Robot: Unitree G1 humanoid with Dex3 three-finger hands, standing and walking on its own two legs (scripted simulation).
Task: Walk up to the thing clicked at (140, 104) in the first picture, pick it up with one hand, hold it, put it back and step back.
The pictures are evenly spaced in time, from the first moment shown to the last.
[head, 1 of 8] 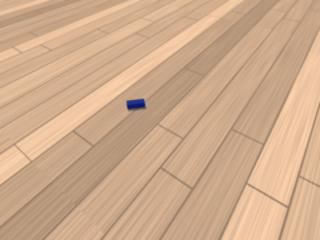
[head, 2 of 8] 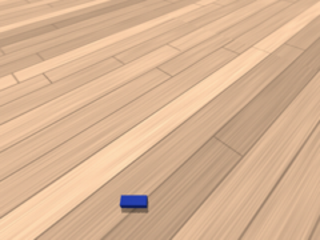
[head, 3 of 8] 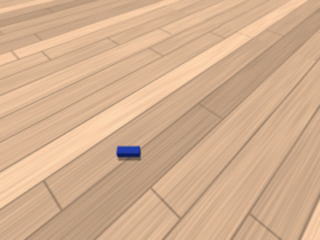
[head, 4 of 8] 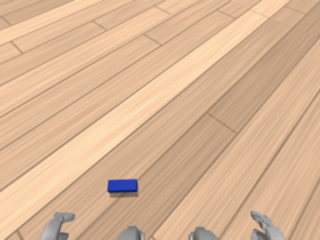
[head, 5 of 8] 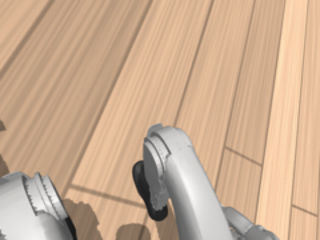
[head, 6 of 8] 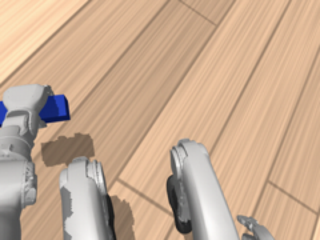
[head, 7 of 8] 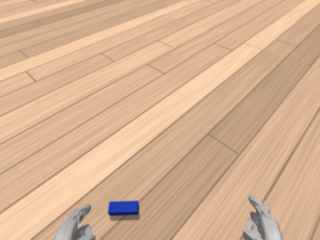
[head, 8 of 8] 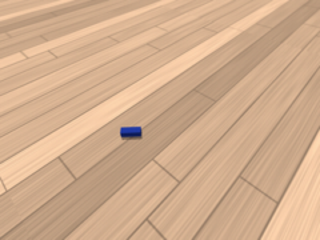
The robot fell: no
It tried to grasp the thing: yes
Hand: left
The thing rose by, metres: 0.70
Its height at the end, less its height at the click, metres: +0.00
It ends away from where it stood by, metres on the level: 0.01
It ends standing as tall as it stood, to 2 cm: yes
